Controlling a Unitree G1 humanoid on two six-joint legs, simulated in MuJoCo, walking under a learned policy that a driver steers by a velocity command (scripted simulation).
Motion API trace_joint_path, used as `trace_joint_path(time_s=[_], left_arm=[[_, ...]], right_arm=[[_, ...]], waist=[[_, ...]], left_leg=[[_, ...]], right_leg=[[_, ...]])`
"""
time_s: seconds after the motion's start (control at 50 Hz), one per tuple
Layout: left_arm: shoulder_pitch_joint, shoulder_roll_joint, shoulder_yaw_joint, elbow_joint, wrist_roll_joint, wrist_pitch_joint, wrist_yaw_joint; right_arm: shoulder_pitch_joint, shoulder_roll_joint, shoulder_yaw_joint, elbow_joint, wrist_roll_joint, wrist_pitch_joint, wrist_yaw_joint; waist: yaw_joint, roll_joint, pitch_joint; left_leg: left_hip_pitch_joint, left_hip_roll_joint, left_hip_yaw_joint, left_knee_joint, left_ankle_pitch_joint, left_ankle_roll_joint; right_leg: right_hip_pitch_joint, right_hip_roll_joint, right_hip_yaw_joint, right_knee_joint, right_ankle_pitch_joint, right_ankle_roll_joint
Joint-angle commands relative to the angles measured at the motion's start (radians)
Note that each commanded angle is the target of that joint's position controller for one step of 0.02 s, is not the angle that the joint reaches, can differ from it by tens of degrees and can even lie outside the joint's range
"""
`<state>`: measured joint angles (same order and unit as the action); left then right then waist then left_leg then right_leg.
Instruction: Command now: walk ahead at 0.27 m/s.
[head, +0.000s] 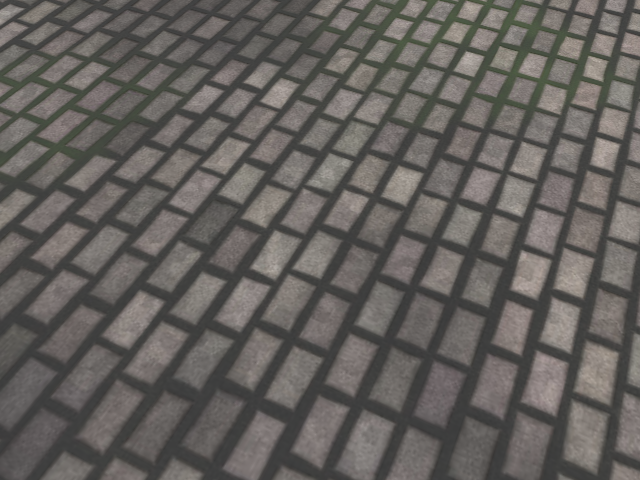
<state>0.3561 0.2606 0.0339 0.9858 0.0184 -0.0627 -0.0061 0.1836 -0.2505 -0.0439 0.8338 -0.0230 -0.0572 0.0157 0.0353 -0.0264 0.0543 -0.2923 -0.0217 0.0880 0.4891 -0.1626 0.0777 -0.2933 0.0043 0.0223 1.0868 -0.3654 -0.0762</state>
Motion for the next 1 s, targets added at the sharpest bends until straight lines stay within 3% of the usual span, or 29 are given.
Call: trace_joint_path(time_s=[0.02,0.06,0.1,0.14,0.2,0.26,0.28,0.3,0.32,0.34,0.36,0.38,0.4,0.44,0.54,0.6,0.62,0.64,0.66,0.68,0.72,0.76,0.82,0.86,0.9,0.92,0.94,0.96,1.0], left_arm=[[0.066,0.041,0.008,-0.024,0.015,0.011,0.001],[0.074,0.026,0.006,-0.017,0.011,0.024,0.003],[0.037,0.015,0.000,-0.020,0.005,0.032,0.005],[-0.022,0.002,-0.010,-0.029,0.000,0.035,0.008],[-0.063,0.011,-0.013,-0.031,-0.001,0.040,0.020],[-0.067,0.033,-0.006,-0.031,0.006,0.038,0.033],[-0.051,0.046,-0.003,-0.027,0.011,0.032,0.037],[-0.036,0.111,0.012,-0.027,0.013,0.023,0.042],[-0.033,0.174,0.028,-0.039,0.001,0.031,0.044],[-0.013,0.114,0.011,-0.045,-0.015,0.042,0.044],[-0.046,0.092,0.003,-0.048,-0.016,0.050,0.048],[-0.117,0.084,0.003,-0.060,-0.007,0.062,0.057],[-0.170,0.075,0.001,-0.071,0.003,0.073,0.066],[-0.226,0.067,0.001,-0.081,0.008,0.088,0.067],[-0.188,0.104,0.020,-0.041,0.007,0.092,0.053],[-0.202,0.116,0.032,-0.030,-0.008,0.109,0.051],[-0.172,0.101,0.034,-0.022,-0.010,0.113,0.046],[-0.175,0.050,0.025,-0.041,-0.027,0.115,0.041],[-0.255,0.061,0.032,-0.052,-0.014,0.116,0.039],[-0.249,0.054,0.034,-0.041,-0.008,0.119,0.029],[-0.153,0.029,0.032,0.015,0.000,0.115,0.017],[-0.122,0.018,0.026,0.046,0.011,0.105,0.024],[-0.166,-0.003,0.009,0.042,-0.013,0.090,0.048],[-0.125,0.008,0.004,0.062,-0.022,0.085,0.058],[-0.068,0.061,0.008,0.086,-0.004,0.074,0.064],[-0.087,0.053,0.007,0.104,-0.013,0.076,0.054],[-0.071,0.020,0.004,0.106,-0.006,0.076,0.044],[-0.062,0.028,0.006,0.105,0.002,0.077,0.039],[-0.071,0.041,0.009,0.088,0.001,0.077,0.039]], right_arm=[[0.076,-0.068,-0.007,0.004,0.010,-0.028,-0.005],[0.090,-0.072,0.001,0.032,0.009,-0.044,-0.008],[0.069,-0.071,0.011,0.046,0.008,-0.038,-0.017],[0.077,-0.070,0.019,0.065,0.013,-0.025,-0.027],[0.118,-0.078,0.018,0.099,0.019,-0.002,-0.036],[0.101,-0.086,0.011,0.115,0.023,0.030,-0.048],[0.103,-0.093,0.006,0.121,0.025,0.039,-0.052],[0.142,-0.099,0.001,0.117,0.018,0.043,-0.053],[0.252,-0.044,0.005,0.128,0.022,0.053,-0.057],[0.223,-0.029,0.004,0.134,0.034,0.079,-0.062],[0.186,-0.046,-0.004,0.131,0.029,0.099,-0.064],[0.146,-0.036,-0.004,0.128,0.018,0.112,-0.063],[0.123,-0.038,-0.006,0.126,0.010,0.120,-0.062],[0.138,-0.037,-0.006,0.140,-0.001,0.129,-0.060],[0.140,-0.018,0.000,0.154,0.013,0.129,-0.065],[0.231,-0.012,-0.001,0.192,0.008,0.114,-0.058],[0.214,-0.034,-0.001,0.181,-0.004,0.104,-0.057],[0.193,-0.106,-0.011,0.155,-0.015,0.094,-0.057],[0.101,-0.104,-0.006,0.138,-0.012,0.082,-0.053],[0.046,-0.070,0.006,0.128,-0.014,0.070,-0.059],[-0.039,-0.073,0.009,0.112,-0.007,0.053,-0.070],[-0.007,-0.050,0.017,0.126,-0.001,0.042,-0.070],[0.102,-0.030,0.030,0.175,-0.004,0.039,-0.069],[0.120,-0.058,0.021,0.191,0.001,0.047,-0.068],[0.177,-0.050,0.018,0.195,0.009,0.043,-0.058],[0.193,-0.011,0.021,0.209,0.022,0.045,-0.053],[0.144,-0.052,0.010,0.210,0.018,0.052,-0.056],[0.112,-0.074,-0.002,0.196,0.012,0.062,-0.053],[0.107,-0.060,-0.004,0.179,0.008,0.068,-0.041]], waist=[[0.003,0.084,-0.019],[0.024,0.109,-0.045],[0.033,0.124,-0.056],[0.011,0.150,-0.079],[-0.019,0.151,-0.098],[-0.007,0.121,-0.054],[0.007,0.083,-0.046],[-0.011,-0.005,-0.082],[-0.054,-0.152,-0.155],[0.008,-0.186,-0.231],[-0.010,-0.121,-0.228],[-0.030,-0.092,-0.177],[-0.049,-0.082,-0.126],[-0.071,-0.097,-0.099],[-0.033,-0.122,-0.122],[-0.068,-0.085,-0.097],[-0.055,-0.003,-0.051],[-0.046,0.194,-0.034],[-0.064,0.262,0.066],[-0.024,0.182,0.082],[0.036,0.143,0.056],[0.021,0.133,0.019],[-0.040,0.162,-0.033],[-0.028,0.146,-0.047],[-0.062,0.075,-0.115],[-0.084,-0.028,-0.065],[-0.044,-0.010,-0.035],[-0.039,-0.004,0.016],[-0.050,-0.018,0.119]], left_leg=[[0.121,0.272,-0.218,-0.242,0.664,0.122],[0.115,0.256,-0.132,-0.212,0.944,0.134],[0.124,0.206,-0.060,-0.199,0.969,0.107],[0.149,0.178,-0.026,-0.177,0.961,0.089],[0.185,0.194,-0.049,-0.132,0.893,0.095],[0.178,0.211,-0.090,-0.037,0.792,0.092],[0.154,0.197,-0.094,0.019,0.701,0.066],[0.112,0.145,-0.085,0.098,0.467,0.026],[0.050,0.024,-0.021,0.286,-0.026,-0.008],[0.012,-0.062,-0.061,0.440,-0.461,-0.023],[0.019,-0.049,-0.137,0.548,-0.506,-0.030],[0.000,-0.042,-0.155,0.596,-0.469,-0.034],[-0.011,-0.028,-0.157,0.597,-0.424,-0.042],[-0.003,-0.028,-0.121,0.530,-0.375,-0.066],[0.036,-0.016,-0.072,0.245,-0.331,-0.064],[0.179,-0.023,-0.043,-0.049,-0.162,-0.013],[0.179,0.035,-0.140,-0.181,-0.177,0.010],[0.102,0.238,-0.425,-0.319,-0.421,0.071],[-0.146,0.345,-0.513,-0.415,-0.496,0.117],[-0.214,0.310,-0.459,-0.416,-0.444,0.112],[-0.145,0.219,-0.309,-0.355,-0.191,0.072],[0.019,0.196,-0.243,-0.261,0.133,0.085],[0.205,0.211,-0.244,-0.158,0.379,0.096],[0.221,0.200,-0.251,-0.120,0.420,0.057],[0.139,0.155,-0.245,-0.134,0.201,0.003],[0.111,0.081,-0.193,-0.187,-0.014,0.003],[0.119,0.046,-0.164,-0.146,-0.213,0.011],[0.088,0.038,-0.172,-0.124,-0.394,0.025],[0.019,0.054,-0.218,-0.117,-0.555,0.051]], right_leg=[[-0.142,-0.063,0.008,0.050,0.032,0.018],[-0.108,-0.030,-0.002,-0.019,0.055,0.043],[-0.094,-0.016,-0.026,-0.177,0.114,0.058],[-0.054,0.000,-0.058,-0.330,0.201,0.060],[-0.010,0.010,-0.069,-0.413,0.253,0.051],[0.021,0.005,-0.062,-0.535,0.263,0.023],[0.077,-0.015,-0.040,-0.640,0.397,0.013],[0.168,-0.109,0.053,-0.649,0.821,-0.005],[0.250,-0.296,0.205,-0.598,1.335,-0.141],[0.251,-0.412,0.314,-0.649,1.454,-0.266],[0.187,-0.394,0.287,-0.691,1.214,-0.281],[0.113,-0.343,0.240,-0.721,0.975,-0.258],[0.041,-0.297,0.200,-0.754,0.778,-0.223],[-0.013,-0.225,0.141,-0.797,0.497,-0.174],[0.049,-0.221,0.195,-0.854,0.145,-0.143],[-0.045,-0.198,0.182,-0.853,-0.021,-0.067],[-0.100,-0.157,0.148,-0.808,-0.081,-0.007],[-0.168,-0.035,0.029,-0.663,-0.103,0.055],[-0.082,0.030,-0.018,-0.480,-0.043,0.061],[-0.003,0.023,0.033,-0.370,0.010,0.051],[0.007,0.039,0.034,-0.275,0.047,0.043],[-0.033,0.029,0.020,-0.301,0.016,0.051],[-0.007,0.004,-0.001,-0.534,-0.020,0.069],[0.106,-0.008,0.000,-0.772,0.193,0.072],[0.299,-0.106,0.100,-0.760,0.398,0.061],[0.237,-0.081,0.078,-0.715,0.273,0.036],[0.168,-0.049,0.073,-0.719,0.035,0.017],[0.081,-0.039,0.089,-0.733,-0.180,-0.002],[-0.039,-0.050,0.143,-0.744,-0.362,-0.033]])
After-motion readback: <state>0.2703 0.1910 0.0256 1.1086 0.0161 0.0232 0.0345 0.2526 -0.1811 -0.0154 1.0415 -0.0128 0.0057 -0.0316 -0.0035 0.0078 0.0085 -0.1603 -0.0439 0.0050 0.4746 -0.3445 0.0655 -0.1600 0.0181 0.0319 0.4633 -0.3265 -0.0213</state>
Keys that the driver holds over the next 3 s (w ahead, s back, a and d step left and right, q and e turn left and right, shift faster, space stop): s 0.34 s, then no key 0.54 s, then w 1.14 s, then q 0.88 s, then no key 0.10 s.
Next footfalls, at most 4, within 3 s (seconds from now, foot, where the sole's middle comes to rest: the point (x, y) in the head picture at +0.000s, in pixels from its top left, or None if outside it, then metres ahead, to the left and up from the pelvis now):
0.30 right None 0.22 -0.09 -0.77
0.62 left None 0.07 0.11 -0.77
0.88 right None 0.13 -0.09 -0.77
1.66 left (290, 477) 0.48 0.08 -0.77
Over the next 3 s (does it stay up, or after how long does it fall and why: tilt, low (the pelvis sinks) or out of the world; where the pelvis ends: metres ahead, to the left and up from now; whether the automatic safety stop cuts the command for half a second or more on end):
stays up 0.65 0.04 0.01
